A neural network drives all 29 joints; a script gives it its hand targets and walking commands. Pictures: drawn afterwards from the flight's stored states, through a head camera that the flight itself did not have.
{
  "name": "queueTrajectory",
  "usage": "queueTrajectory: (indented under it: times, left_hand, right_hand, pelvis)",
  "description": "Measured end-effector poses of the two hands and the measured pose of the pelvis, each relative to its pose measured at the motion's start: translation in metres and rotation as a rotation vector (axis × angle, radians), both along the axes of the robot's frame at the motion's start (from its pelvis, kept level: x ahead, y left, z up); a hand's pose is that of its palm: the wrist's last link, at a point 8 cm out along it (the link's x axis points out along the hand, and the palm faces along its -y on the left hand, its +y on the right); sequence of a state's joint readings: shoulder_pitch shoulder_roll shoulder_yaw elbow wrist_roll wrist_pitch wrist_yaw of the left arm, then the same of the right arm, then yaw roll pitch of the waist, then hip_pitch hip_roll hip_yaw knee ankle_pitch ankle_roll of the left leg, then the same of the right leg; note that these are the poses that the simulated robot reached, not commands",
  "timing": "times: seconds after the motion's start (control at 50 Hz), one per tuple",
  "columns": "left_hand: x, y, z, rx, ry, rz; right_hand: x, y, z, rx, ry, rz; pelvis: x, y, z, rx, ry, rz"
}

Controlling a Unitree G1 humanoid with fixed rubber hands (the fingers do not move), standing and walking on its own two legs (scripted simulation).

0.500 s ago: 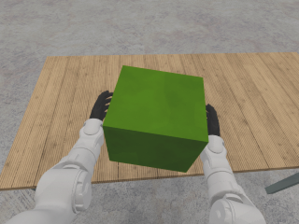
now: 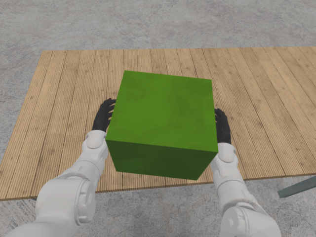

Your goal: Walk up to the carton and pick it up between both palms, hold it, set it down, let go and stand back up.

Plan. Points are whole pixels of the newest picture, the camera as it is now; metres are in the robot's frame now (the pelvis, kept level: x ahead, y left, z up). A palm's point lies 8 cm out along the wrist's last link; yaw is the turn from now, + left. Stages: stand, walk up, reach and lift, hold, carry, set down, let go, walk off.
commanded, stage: set down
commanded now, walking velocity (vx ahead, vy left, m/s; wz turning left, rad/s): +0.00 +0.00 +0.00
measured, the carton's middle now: (162, 127) +0.40 -0.06 -0.01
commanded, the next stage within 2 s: none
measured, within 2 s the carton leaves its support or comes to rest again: neither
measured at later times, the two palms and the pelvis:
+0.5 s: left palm (84, 114) +0.42 +0.14 +0.05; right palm (246, 132) +0.34 -0.27 +0.03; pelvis -0.03 +0.00 -0.02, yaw -2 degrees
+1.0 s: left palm (80, 102) +0.41 +0.14 +0.11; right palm (260, 123) +0.33 -0.27 +0.10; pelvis -0.05 -0.02 -0.01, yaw -2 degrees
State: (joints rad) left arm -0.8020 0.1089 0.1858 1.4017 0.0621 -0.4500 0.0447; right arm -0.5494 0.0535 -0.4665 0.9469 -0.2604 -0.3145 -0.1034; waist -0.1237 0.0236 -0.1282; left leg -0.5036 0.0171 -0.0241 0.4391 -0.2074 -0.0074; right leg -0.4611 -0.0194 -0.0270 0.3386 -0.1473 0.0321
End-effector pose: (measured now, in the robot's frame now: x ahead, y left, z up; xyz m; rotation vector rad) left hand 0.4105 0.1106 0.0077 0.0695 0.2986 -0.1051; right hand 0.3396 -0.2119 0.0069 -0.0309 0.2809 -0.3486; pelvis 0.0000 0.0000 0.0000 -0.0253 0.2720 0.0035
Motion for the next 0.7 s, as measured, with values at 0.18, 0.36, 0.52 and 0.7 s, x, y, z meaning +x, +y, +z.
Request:
queueTrajectory:
  times: [0.18, 0.36, 0.52, 0.7]
  left_hand:
    - [0.006, 0.004, 0.003, 0.015, -0.006, 0.013]
    - [0.022, 0.019, 0.036, 0.02, -0.023, 0.052]
    - [0.013, 0.034, 0.046, 0.037, -0.007, 0.063]
    - [0.008, 0.028, 0.044, -0.013, -0.007, 0.06]
  right_hand:
    - [0.002, -0.008, -0.002, 0.005, 0.027, 0.049]
    - [0.001, -0.035, 0.012, 0.062, 0.003, -0.032]
    - [-0.001, -0.059, 0.028, 0.067, -0.004, -0.032]
    - [0.008, -0.06, 0.046, 0.074, -0.031, 0.033]
  pelvis:
    - [-0.001, 0.0, -0.002, -0.005, -0.006, -0.023]
    - [-0.015, 0.002, -0.011, -0.012, 0.023, -0.039]
    - [-0.035, 0.003, -0.018, -0.001, 0.024, -0.043]
    - [-0.054, -0.005, -0.026, 0.015, 0.075, -0.042]
